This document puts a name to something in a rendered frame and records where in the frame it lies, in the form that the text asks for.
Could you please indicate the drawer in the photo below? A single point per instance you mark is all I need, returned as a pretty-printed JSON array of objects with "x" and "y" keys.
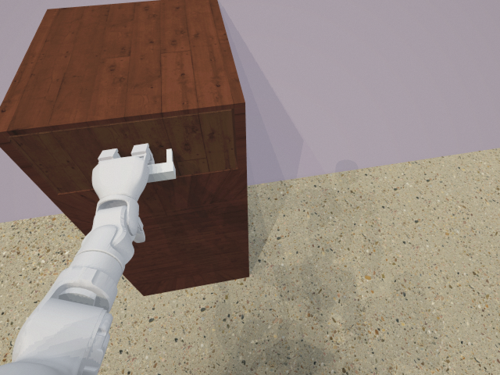
[{"x": 201, "y": 142}]

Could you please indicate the handle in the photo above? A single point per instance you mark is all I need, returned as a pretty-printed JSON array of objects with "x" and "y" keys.
[{"x": 162, "y": 171}]

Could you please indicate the robot left upper arm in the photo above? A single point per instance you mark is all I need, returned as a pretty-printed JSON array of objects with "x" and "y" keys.
[{"x": 66, "y": 338}]

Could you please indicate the cabinet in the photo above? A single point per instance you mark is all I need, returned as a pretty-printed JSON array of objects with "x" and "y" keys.
[{"x": 101, "y": 64}]

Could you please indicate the robot left forearm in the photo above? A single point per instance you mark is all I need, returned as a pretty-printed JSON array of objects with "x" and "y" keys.
[{"x": 96, "y": 269}]

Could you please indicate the left robot hand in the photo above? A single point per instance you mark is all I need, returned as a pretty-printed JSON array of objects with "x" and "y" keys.
[{"x": 123, "y": 176}]

